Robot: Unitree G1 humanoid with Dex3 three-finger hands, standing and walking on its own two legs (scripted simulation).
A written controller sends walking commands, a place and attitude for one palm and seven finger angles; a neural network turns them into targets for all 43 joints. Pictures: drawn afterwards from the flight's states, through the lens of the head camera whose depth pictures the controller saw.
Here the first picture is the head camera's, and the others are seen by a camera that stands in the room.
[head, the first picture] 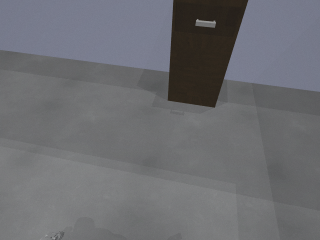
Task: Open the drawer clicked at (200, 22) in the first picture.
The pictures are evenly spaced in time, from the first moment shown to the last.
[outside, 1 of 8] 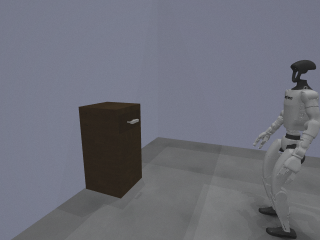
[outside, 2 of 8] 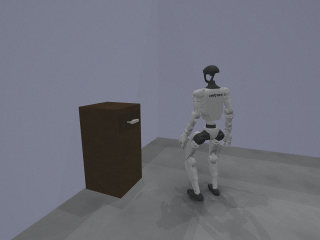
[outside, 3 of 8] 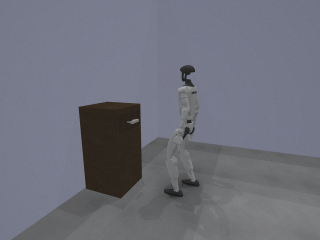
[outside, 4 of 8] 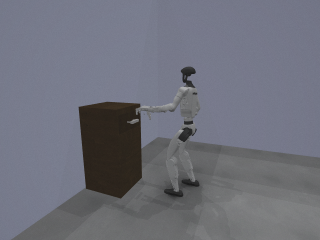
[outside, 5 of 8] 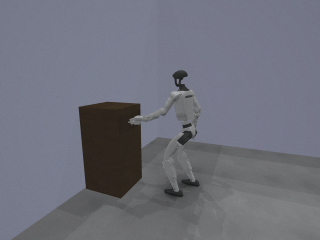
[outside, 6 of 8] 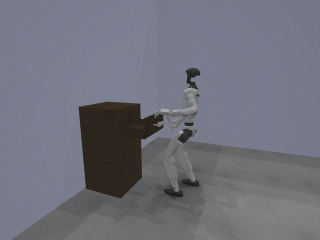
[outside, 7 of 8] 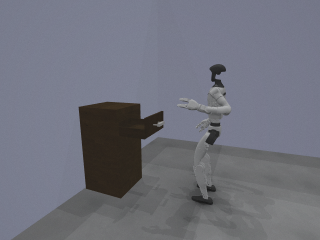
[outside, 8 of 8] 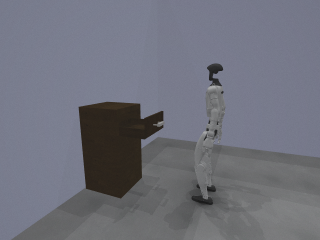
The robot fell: no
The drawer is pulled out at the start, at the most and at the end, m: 0.00 0.30 0.29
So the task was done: yes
